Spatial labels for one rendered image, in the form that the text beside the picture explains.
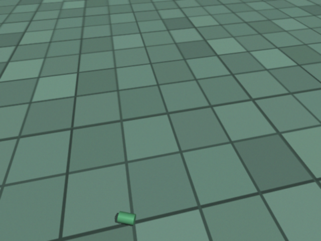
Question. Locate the can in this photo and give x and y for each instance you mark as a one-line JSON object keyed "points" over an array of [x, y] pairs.
{"points": [[127, 218]]}

